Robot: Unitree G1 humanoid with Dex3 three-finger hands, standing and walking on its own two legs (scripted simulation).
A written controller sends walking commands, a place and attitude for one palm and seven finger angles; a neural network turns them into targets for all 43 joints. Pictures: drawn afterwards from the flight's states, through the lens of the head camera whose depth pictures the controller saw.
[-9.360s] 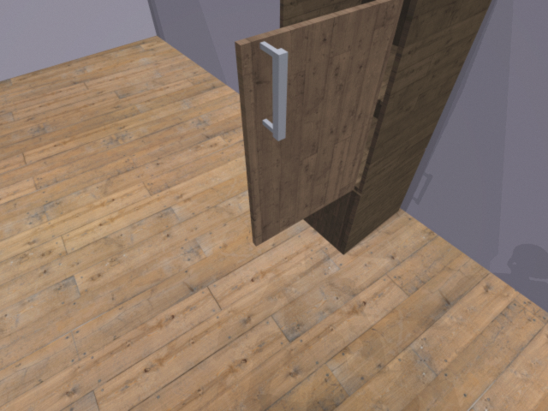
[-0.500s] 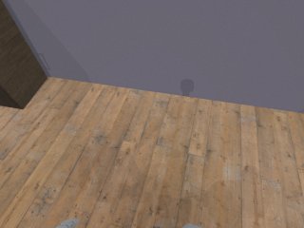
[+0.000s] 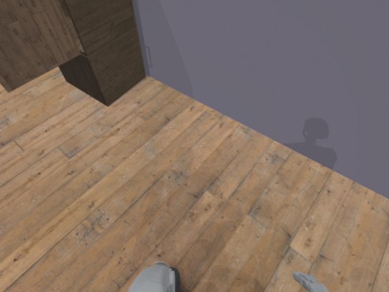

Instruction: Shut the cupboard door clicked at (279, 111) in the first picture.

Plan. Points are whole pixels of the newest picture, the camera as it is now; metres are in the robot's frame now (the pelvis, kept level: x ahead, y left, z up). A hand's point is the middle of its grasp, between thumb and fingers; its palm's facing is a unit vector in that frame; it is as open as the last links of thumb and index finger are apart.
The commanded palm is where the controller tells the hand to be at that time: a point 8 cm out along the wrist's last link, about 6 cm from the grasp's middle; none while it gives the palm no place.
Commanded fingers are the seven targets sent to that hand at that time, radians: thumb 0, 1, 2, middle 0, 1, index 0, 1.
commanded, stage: walk to a spot facing it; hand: left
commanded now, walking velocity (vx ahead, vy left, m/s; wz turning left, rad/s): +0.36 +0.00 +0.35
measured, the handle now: out of the picture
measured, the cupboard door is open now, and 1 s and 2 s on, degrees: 86 86 86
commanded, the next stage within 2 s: turn to face it in 1.16 s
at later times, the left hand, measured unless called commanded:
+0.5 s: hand (133, 199) +0.33 +0.19 -0.13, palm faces +0.02 -0.99 -0.16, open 7.4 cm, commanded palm none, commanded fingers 0.00 0.90 0.90 -0.20 -0.30 -0.20 -0.30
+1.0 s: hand (134, 204) +0.33 +0.20 -0.17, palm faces +0.33 -0.93 -0.17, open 7.3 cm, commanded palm none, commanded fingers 0.00 0.90 0.90 -0.20 -0.30 -0.20 -0.30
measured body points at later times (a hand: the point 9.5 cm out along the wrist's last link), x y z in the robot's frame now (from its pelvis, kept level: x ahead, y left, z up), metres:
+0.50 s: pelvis +0.21 +0.02 +0.02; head +0.23 +0.02 +0.47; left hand +0.33 +0.25 -0.12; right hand +0.15 -0.20 -0.13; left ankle +0.11 +0.09 -0.72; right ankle +0.32 -0.12 -0.69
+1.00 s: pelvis +0.44 +0.05 +0.01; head +0.46 +0.07 +0.45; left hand +0.31 +0.25 -0.15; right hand +0.61 -0.16 -0.13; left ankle +0.53 +0.18 -0.70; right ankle +0.33 -0.10 -0.72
